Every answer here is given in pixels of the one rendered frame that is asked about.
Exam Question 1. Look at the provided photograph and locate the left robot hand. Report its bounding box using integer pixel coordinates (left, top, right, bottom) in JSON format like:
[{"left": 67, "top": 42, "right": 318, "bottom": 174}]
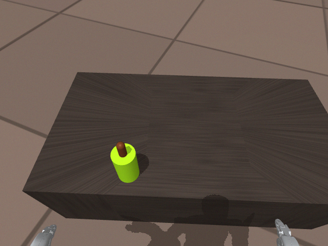
[{"left": 30, "top": 224, "right": 56, "bottom": 246}]

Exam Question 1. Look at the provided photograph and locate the bottle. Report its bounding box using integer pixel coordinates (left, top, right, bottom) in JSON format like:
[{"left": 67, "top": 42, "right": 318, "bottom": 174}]
[{"left": 110, "top": 141, "right": 139, "bottom": 183}]

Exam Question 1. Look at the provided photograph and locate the right robot hand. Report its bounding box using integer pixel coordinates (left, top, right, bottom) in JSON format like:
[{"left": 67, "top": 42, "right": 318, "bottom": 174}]
[{"left": 275, "top": 219, "right": 299, "bottom": 246}]

